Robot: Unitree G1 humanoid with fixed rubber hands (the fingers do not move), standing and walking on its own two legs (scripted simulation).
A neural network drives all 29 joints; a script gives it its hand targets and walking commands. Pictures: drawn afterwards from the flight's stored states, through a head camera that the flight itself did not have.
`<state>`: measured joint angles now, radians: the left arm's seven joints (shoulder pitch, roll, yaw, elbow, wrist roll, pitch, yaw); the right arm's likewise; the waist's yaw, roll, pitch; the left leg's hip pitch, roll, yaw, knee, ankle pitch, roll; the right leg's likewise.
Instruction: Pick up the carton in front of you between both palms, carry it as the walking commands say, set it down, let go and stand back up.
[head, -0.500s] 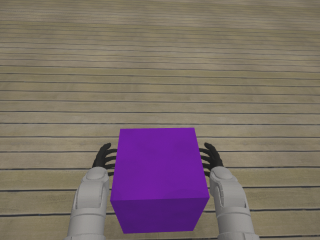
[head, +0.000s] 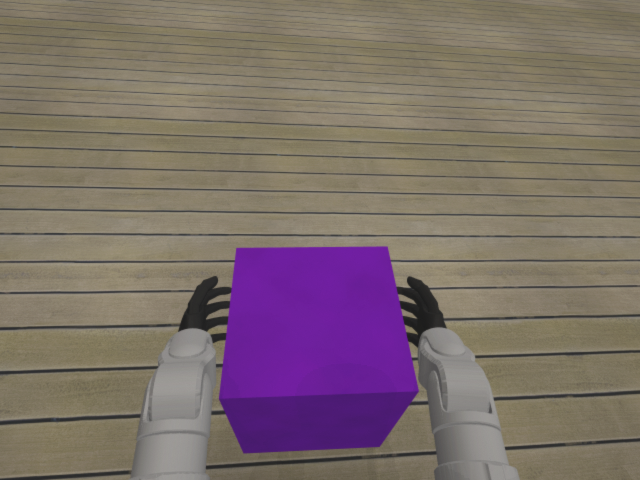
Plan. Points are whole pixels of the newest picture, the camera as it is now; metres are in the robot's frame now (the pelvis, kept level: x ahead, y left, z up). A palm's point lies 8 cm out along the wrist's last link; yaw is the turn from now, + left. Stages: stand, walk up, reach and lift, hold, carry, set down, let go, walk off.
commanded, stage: hold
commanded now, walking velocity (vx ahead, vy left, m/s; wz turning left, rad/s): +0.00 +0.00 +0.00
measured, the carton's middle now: (312, 354) +0.29 +0.00 -0.06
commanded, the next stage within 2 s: set down in 0.04 s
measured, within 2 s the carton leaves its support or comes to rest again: neither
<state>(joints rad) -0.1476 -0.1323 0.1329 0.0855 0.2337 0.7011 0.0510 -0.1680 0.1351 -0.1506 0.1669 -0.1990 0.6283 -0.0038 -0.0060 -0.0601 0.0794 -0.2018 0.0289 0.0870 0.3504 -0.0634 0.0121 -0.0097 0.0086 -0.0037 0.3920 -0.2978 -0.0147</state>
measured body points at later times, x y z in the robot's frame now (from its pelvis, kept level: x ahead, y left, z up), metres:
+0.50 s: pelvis -0.03 +0.02 -0.03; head +0.06 +0.04 +0.40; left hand +0.36 +0.13 -0.06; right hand +0.33 -0.17 -0.05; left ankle +0.08 +0.11 -0.74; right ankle -0.05 -0.11 -0.74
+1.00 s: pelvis -0.05 +0.00 -0.15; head +0.19 +0.01 +0.23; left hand +0.40 +0.15 -0.24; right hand +0.40 -0.15 -0.23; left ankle +0.08 +0.11 -0.74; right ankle -0.05 -0.11 -0.74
